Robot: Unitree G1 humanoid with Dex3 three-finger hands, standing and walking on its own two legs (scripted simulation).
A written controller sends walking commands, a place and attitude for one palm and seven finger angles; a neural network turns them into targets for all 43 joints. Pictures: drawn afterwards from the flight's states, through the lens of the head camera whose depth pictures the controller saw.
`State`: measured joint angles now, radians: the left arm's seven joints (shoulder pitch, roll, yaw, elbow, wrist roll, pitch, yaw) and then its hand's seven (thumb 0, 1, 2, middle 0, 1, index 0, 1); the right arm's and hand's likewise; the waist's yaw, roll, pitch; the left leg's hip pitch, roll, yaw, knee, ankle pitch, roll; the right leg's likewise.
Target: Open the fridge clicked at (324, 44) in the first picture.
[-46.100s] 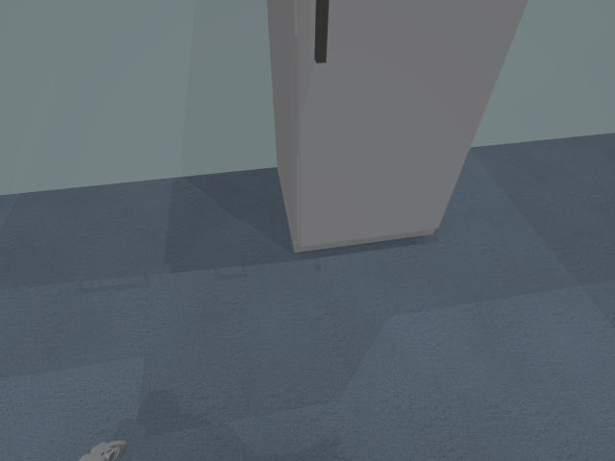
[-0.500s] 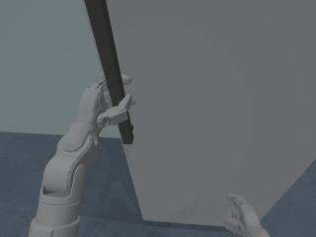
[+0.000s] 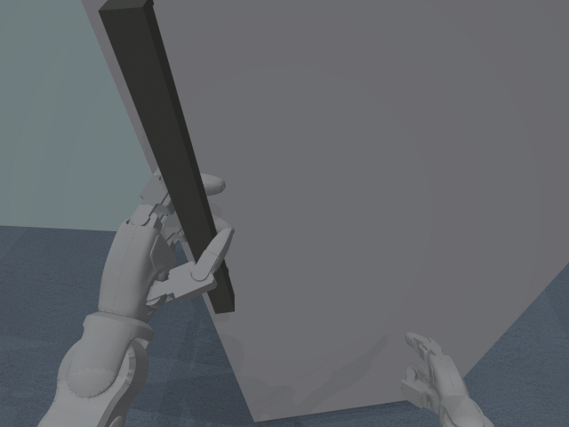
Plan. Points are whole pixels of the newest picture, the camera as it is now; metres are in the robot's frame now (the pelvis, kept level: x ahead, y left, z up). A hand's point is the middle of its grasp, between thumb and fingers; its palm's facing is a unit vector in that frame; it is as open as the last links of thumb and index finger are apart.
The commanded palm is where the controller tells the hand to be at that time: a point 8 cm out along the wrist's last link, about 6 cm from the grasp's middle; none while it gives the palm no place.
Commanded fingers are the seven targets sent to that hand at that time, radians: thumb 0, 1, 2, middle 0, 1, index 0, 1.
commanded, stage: walk backward, drawing the door open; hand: left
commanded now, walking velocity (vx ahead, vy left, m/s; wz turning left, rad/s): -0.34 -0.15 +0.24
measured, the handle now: (195, 196) +0.28 +0.11 +0.25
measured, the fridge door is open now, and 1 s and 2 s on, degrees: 12 28 52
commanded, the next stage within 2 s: none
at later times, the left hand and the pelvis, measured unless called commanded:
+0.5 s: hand (213, 350) +0.15 +0.07 +0.20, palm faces -0.05 -0.97 -0.26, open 8.0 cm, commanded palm +0.12 +0.13 +0.23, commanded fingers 0.00 0.90 0.90 -0.45 -1.40 -0.45 -1.40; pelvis -0.11 -0.01 +0.00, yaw +1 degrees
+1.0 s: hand out of the picture +0.09 +0.03 +0.20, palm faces +0.16 -0.96 -0.24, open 8.3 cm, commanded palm +0.05 +0.08 +0.22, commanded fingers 0.00 0.90 0.90 -0.45 -1.40 -0.45 -1.40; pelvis -0.17 -0.12 +0.00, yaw +20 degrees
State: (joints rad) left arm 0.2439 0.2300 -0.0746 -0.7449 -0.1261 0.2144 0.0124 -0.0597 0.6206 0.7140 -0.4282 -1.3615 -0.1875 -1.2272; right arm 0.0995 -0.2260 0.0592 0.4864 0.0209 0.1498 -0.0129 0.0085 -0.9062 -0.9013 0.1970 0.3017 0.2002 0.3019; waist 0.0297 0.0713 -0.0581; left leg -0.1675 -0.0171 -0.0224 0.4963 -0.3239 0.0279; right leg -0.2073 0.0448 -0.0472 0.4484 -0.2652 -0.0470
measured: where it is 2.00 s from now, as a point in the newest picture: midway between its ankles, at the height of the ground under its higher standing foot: outside the picture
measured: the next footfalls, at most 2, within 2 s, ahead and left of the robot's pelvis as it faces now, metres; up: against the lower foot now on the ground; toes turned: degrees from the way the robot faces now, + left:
right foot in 0.58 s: -0.06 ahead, -0.11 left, +0.00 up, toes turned +5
left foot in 0.88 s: -0.23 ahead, +0.05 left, +0.00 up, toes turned +16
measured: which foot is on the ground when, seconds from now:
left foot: down 0.00-0.60, up 0.62-0.86, down 0.88-1.00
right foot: down 0.00-0.46, up 0.48-0.56, down 0.58-0.90, up 0.92-1.00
